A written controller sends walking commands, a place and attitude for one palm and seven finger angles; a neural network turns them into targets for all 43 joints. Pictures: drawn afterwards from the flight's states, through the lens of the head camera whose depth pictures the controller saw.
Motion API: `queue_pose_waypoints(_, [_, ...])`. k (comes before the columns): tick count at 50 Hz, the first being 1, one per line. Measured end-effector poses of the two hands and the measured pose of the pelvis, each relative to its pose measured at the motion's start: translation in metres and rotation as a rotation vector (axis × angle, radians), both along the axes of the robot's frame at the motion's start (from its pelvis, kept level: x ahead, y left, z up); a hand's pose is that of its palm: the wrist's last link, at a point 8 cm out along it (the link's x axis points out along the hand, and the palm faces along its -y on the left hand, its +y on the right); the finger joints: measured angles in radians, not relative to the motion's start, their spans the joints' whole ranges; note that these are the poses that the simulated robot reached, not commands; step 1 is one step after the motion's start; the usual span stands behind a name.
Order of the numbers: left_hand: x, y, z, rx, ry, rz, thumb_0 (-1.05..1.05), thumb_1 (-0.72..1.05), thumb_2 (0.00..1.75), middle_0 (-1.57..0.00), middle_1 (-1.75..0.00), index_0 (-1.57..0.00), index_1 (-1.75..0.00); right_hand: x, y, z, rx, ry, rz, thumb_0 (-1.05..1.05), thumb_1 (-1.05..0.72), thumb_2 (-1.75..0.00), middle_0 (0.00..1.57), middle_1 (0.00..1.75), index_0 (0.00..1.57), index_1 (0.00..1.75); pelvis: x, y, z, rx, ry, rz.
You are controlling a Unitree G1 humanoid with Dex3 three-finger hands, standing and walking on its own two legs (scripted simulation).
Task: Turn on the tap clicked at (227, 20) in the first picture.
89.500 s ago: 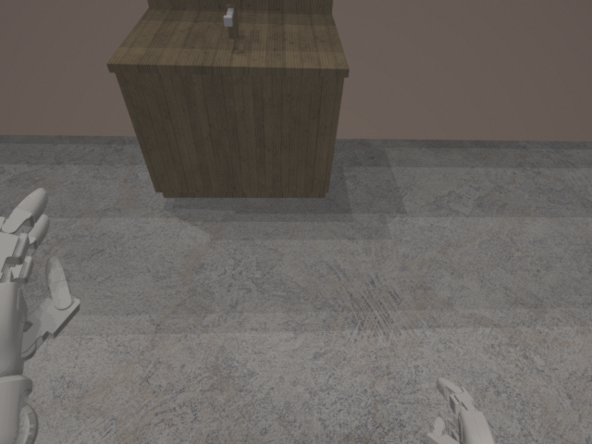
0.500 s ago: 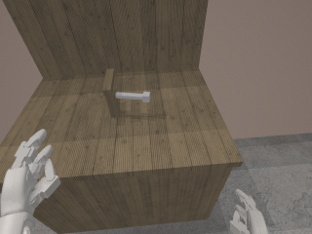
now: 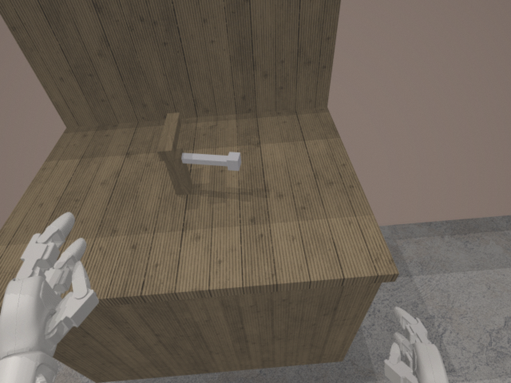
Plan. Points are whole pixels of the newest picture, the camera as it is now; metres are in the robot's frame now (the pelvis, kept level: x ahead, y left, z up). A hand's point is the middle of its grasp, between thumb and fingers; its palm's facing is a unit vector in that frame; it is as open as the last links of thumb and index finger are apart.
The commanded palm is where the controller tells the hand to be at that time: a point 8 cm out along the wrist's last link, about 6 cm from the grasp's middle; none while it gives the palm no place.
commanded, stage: reach beside the lever's end, fingers flat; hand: left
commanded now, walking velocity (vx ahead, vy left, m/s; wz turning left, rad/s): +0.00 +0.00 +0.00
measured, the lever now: (234, 161) +0.53 +0.12 +0.05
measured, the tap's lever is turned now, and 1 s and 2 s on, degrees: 77 77 77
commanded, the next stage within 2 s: none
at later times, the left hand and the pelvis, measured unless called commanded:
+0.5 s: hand (84, 271) +0.22 +0.26 +0.12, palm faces +0.41 -0.91 -0.12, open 7.4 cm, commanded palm +0.18 +0.31 +0.12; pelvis -0.01 +0.01 +0.00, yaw +0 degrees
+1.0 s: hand (80, 241) +0.27 +0.31 +0.10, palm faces +0.44 -0.89 -0.10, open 7.5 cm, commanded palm +0.24 +0.35 +0.10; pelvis -0.01 +0.02 +0.01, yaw -1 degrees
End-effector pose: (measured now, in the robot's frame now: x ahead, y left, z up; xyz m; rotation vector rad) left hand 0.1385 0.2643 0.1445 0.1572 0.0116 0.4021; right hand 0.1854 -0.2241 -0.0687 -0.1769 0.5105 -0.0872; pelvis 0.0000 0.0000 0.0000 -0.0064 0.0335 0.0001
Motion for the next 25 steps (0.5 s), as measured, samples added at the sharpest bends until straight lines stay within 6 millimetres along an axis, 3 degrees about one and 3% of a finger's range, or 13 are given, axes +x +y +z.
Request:
queue_pose_waypoints(11, [0.010,0.009,-0.004,-0.010,0.000,-0.009,0.01,0.90,0.90,-0.20,-0.30,-0.21,-0.30,0.007,0.004,0.002,-0.004,0.007,-0.012,0.01,-0.91,-0.90,0.20,0.30,0.20,0.30,0.007,0.005,0.002,0.001,0.003,-0.003])
queue_pose_waypoints(25, [0.036,0.037,-0.016,-0.030,-0.013,0.018,0.01,0.90,0.90,-0.20,-0.30,-0.21,-0.30,-0.014,0.009,-0.004,-0.028,0.076,-0.031,0.01,-0.91,-0.90,0.20,0.30,0.20,0.30,-0.005,0.013,0.004,-0.002,0.004,-0.002])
